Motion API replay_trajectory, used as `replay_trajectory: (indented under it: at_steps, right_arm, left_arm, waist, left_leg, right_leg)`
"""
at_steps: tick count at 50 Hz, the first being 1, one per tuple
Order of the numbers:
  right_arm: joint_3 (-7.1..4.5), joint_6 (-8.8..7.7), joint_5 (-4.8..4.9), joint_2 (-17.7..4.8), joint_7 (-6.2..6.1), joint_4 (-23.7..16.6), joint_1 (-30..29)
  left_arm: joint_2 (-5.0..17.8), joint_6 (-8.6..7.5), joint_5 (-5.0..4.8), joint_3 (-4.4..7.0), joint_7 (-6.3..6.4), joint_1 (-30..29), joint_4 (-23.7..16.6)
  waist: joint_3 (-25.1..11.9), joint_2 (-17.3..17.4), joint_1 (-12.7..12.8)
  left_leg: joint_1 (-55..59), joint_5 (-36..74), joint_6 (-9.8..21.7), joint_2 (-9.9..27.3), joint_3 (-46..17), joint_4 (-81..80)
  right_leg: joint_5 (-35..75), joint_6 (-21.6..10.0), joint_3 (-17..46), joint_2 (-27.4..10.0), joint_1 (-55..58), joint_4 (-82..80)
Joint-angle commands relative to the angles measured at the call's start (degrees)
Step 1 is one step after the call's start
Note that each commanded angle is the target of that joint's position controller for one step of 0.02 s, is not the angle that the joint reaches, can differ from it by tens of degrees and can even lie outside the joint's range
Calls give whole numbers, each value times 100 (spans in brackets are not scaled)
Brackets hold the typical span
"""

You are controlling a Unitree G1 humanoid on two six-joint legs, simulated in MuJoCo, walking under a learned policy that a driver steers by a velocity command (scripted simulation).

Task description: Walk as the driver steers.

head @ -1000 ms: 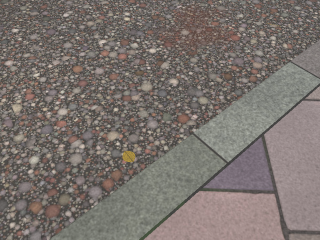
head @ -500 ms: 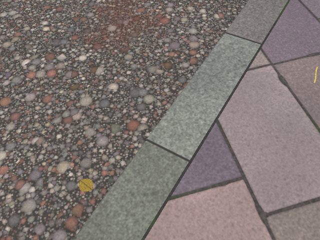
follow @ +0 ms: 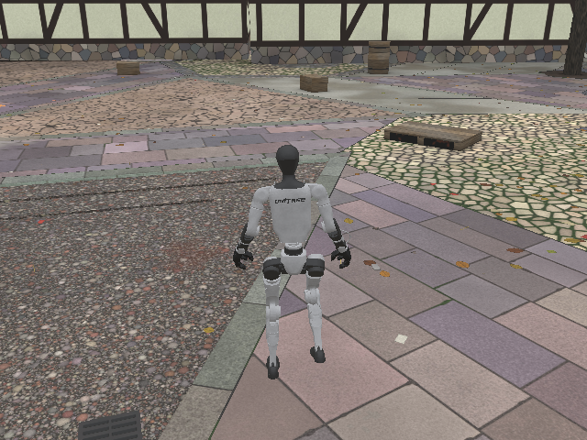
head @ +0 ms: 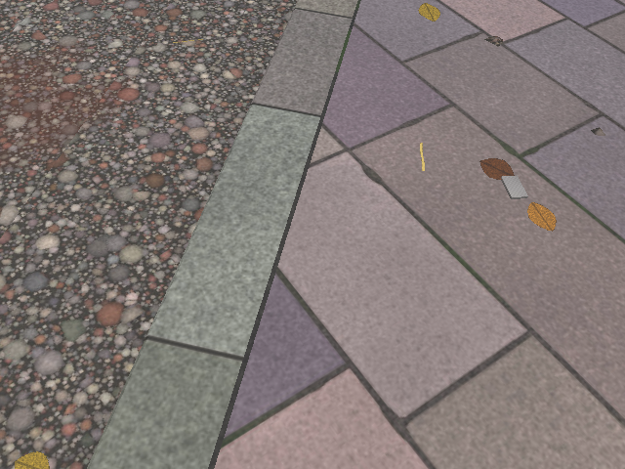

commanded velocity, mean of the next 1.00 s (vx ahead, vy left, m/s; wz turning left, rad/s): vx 0.37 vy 0.00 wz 0.00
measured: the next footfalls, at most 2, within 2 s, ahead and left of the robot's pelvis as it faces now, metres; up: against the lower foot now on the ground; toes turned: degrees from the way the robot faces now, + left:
right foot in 0.24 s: +0.03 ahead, -0.15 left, +0.00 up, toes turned -7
left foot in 0.72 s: +0.42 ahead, +0.03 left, +0.00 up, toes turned -2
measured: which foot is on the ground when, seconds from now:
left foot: down 0.00-0.24, up 0.26-0.70, down 0.72-1.00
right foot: up 0.00-0.22, down 0.24-0.72, up 0.74-1.00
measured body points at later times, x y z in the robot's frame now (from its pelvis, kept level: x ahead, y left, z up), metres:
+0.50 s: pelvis +0.09 -0.06 +0.00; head +0.11 -0.09 +0.45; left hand +0.17 +0.20 -0.10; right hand +0.21 -0.35 -0.11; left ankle +0.23 +0.09 -0.67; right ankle -0.01 -0.15 -0.74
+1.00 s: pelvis +0.37 -0.03 +0.00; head +0.41 -0.02 +0.45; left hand +0.54 +0.24 -0.08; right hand +0.46 -0.31 -0.11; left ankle +0.38 +0.03 -0.74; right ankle +0.49 -0.22 -0.67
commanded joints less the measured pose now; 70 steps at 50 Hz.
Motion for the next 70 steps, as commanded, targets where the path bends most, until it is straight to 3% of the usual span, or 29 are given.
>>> replay_trajectory:
  at_steps: [1,8,11,12,13,14,15,17,19,24,31,34,36,37,38,39,40,41,42,43,46,53,58,61,62,63,64,66,70]
  right_arm:
    - [-204,5,-10,-927,-82,-432,-26]
    - [-313,-108,217,-1296,136,-345,227]
    - [-217,-179,326,-1085,275,-205,160]
    - [-87,-228,245,-728,312,-181,132]
    - [110,-308,1,-196,384,-427,-150]
    - [-21,-412,135,-566,375,-660,-247]
    - [-140,-468,263,-1018,370,-667,-510]
    - [-169,-504,258,-996,411,-483,-380]
    - [-170,-523,154,-924,434,-397,-277]
    - [-10,-504,145,-519,438,-437,-625]
    - [92,-537,254,-511,642,-762,-1374]
    - [1,-519,226,-740,667,-770,-1011]
    - [-231,-452,225,-1138,574,-444,382]
    - [-343,-401,230,-1562,482,-342,1269]
    - [-370,-451,247,-1862,537,-291,1379]
    - [-255,-449,265,-1315,512,-342,1384]
    - [-220,-452,209,-1216,470,-392,1059]
    - [-203,-453,186,-1181,442,-487,724]
    - [-170,-451,142,-1074,428,-566,440]
    - [-131,-457,61,-976,403,-658,285]
    - [-130,-478,138,-925,346,-677,215]
    - [-197,-378,242,-1156,178,-475,823]
    - [-202,-239,265,-1126,132,-396,1121]
    - [-113,-216,211,-821,154,-507,941]
    - [21,-244,83,-441,168,-646,1014]
    - [75,-288,276,-320,162,-839,1717]
    - [-60,-258,316,-974,123,-672,1601]
    - [-172,-143,191,-1168,94,-824,754]
    - [-140,81,230,-673,138,-944,743]
  left_arm:
    - [187,-69,-29,-2,-24,-503,-650]
    - [76,-234,2,-146,-223,-515,-710]
    - [15,-352,4,-121,-253,342,-254]
    - [143,-376,-7,-67,-215,861,-100]
    - [671,-400,66,30,-134,1541,-19]
    - [1191,-492,86,127,-172,1437,-137]
    - [795,-615,48,36,-210,1332,-138]
    - [399,-740,67,-124,-225,870,-137]
    - [307,-759,92,-175,-198,613,-160]
    - [355,-793,91,-161,-121,808,95]
    - [559,-812,9,-83,-87,1158,545]
    - [716,-744,60,-31,-30,1061,595]
    - [723,-650,109,-57,44,998,550]
    - [523,-671,244,-161,91,1169,400]
    - [-268,-809,243,-398,-45,1960,309]
    - [335,-991,64,-305,-121,1205,295]
    - [526,-1092,-127,-255,-168,578,66]
    - [473,-1167,-59,-296,-140,307,3]
    - [467,-1182,69,-263,-103,189,-15]
    - [463,-1137,113,-240,-94,317,-20]
    - [300,-955,206,-263,-58,468,-8]
    - [-52,-1012,180,-403,-97,-1047,-363]
    - [249,-1133,61,-275,-232,-1350,-455]
    - [591,-1213,108,-75,-179,-175,-237]
    - [938,-1195,178,12,-116,760,-171]
    - [1256,-1099,253,92,-167,961,44]
    - [629,-1063,174,-37,-183,694,-124]
    - [233,-978,224,-181,-155,168,-222]
    - [217,-928,200,-185,-149,-254,27]
  waist:
    - [-240,1227,-202]
    - [-181,1360,-298]
    - [-219,1016,216]
    - [-518,714,456]
    - [-891,-848,633]
    - [-549,-1292,578]
    - [-158,-767,691]
    - [271,-566,418]
    - [322,-470,237]
    - [244,-207,303]
    - [605,-206,462]
    - [119,-358,190]
    - [-839,-296,-532]
    - [-1537,443,-771]
    - [-2347,1968,-120]
    - [-2252,1304,-580]
    - [-1329,1024,-561]
    - [-875,337,-374]
    - [-522,155,-158]
    - [-464,335,62]
    - [-255,546,255]
    - [-45,657,-318]
    - [-153,875,-329]
    - [-797,932,350]
    - [-1682,152,668]
    - [-2042,-1863,239]
    - [-1513,-994,350]
    - [-658,-12,354]
    - [-260,-488,5]
  left_leg:
    - [1152,1836,1126,1302,-853,-799]
    - [460,-840,1121,1506,-846,-1354]
    - [-240,-720,883,1283,-516,-710]
    - [-830,-717,583,1027,-179,19]
    - [-2077,-1731,66,441,462,2262]
    - [-3488,-2232,-72,-14,153,3356]
    - [-3760,-1908,-20,312,-262,3952]
    - [-3828,-720,106,555,-382,3857]
    - [-3508,78,17,597,-364,3558]
    - [-3020,1329,-236,383,-196,2134]
    - [-2606,1639,170,167,-111,694]
    - [-1800,986,502,-240,137,644]
    - [260,959,799,-666,339,580]
    - [2106,982,1149,312,-1141,722]
    - [3824,-824,2260,1682,-4531,-152]
    - [3746,-1428,2014,1596,-4959,-857]
    - [2993,-1112,1774,1480,-4130,-967]
    - [2090,-519,1648,1278,-3562,-1026]
    - [1311,148,1610,1068,-3082,-1106]
    - [827,501,1610,901,-2821,-1239]
    - [32,991,1707,706,-2318,-1501]
    - [-325,943,1242,222,-1734,-1249]
    - [577,728,1096,520,-2577,-511]
    - [339,1149,725,168,-2454,825]
    - [-463,2,478,-245,-1850,2518]
    - [-2454,-2214,138,-864,-1239,4141]
    - [-2964,-1979,-2,-397,-1388,4798]
    - [-2728,-1290,-228,-129,-1093,4910]
    - [-2184,-948,-429,90,-624,4040]
  right_leg:
    - [115,223,-266,-319,-715,-418]
    - [-319,-316,-911,-415,1032,-2773]
    - [656,-704,-1113,-173,2776,-4451]
    - [694,-804,-635,-463,3815,-4481]
    - [1425,-1159,1240,-1874,4828,-4665]
    - [289,-2153,2904,-2766,4486,-5241]
    - [-343,-2243,2736,-2606,4156,-5424]
    - [-373,-1854,1781,-2017,3768,-5630]
    - [841,-1685,1171,-1754,3470,-5820]
    - [2134,-1549,191,-1446,3244,-5925]
    - [2223,-1394,-281,-1827,3635,-5941]
    - [4704,-1169,-625,-1858,4082,-5093]
    - [6170,-851,-1083,-1514,3633,-3056]
    - [4296,-635,-1164,-1255,2156,-1191]
    - [-948,-281,-532,-32,-82,781]
    - [-980,-390,268,-207,-654,1284]
    - [-511,-482,167,-442,-1017,1246]
    - [-74,-543,104,-695,-840,842]
    - [168,-519,41,-851,-585,404]
    - [333,-500,85,-965,-229,220]
    - [463,-259,-74,-1040,-38,-372]
    - [2612,42,-293,-580,364,-3051]
    - [2025,-121,-86,-355,686,-3921]
    - [1715,-646,14,-697,2594,-4272]
    - [1439,-1037,1103,-1810,4142,-4147]
    - [719,-1914,3701,-2903,5417,-4642]
    - [691,-1782,3573,-2851,5029,-4726]
    - [3209,-1500,1636,-2354,3770,-4569]
    - [4413,-1503,144,-1812,2585,-4948]
Keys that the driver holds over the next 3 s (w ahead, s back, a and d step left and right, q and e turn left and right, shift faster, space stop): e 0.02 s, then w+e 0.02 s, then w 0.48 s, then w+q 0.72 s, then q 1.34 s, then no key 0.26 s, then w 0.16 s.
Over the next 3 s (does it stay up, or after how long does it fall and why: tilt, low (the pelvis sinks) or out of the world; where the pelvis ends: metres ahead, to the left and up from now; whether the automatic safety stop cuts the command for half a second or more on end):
stays up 0.71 0.01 -0.01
